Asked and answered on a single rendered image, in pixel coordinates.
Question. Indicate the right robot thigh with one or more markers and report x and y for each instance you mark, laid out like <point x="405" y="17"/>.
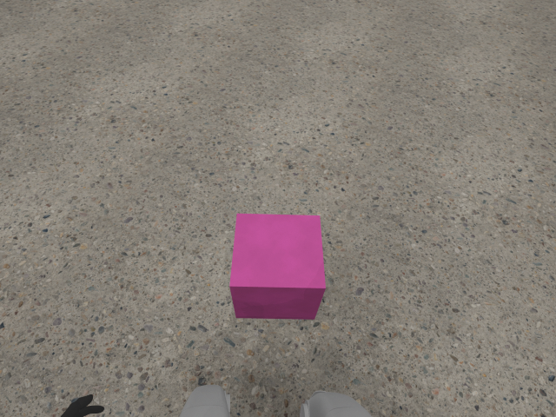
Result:
<point x="328" y="404"/>

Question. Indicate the left robot thigh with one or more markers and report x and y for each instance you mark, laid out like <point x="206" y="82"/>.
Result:
<point x="207" y="401"/>

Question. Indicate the left robot hand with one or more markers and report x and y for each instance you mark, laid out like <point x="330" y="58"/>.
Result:
<point x="80" y="407"/>

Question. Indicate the robot thigh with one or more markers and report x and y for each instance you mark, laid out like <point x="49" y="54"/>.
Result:
<point x="207" y="401"/>
<point x="328" y="404"/>

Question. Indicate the carton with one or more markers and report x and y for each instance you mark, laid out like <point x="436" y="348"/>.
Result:
<point x="277" y="266"/>

